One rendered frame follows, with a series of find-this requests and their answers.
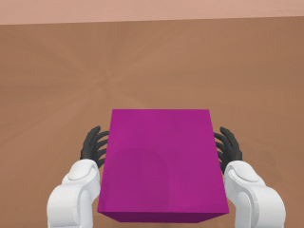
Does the carton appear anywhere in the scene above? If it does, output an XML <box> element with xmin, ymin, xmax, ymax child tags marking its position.
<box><xmin>97</xmin><ymin>109</ymin><xmax>230</xmax><ymax>223</ymax></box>

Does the robot right forearm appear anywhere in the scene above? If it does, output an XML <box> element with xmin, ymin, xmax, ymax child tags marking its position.
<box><xmin>223</xmin><ymin>161</ymin><xmax>286</xmax><ymax>228</ymax></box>

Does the robot left forearm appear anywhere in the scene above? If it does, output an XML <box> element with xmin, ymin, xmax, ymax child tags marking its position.
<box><xmin>47</xmin><ymin>159</ymin><xmax>101</xmax><ymax>228</ymax></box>

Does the left robot hand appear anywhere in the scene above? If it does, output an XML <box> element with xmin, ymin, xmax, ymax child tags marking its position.
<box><xmin>80</xmin><ymin>125</ymin><xmax>109</xmax><ymax>169</ymax></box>

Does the right robot hand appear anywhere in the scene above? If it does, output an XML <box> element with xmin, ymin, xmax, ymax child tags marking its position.
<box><xmin>214</xmin><ymin>127</ymin><xmax>243</xmax><ymax>175</ymax></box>

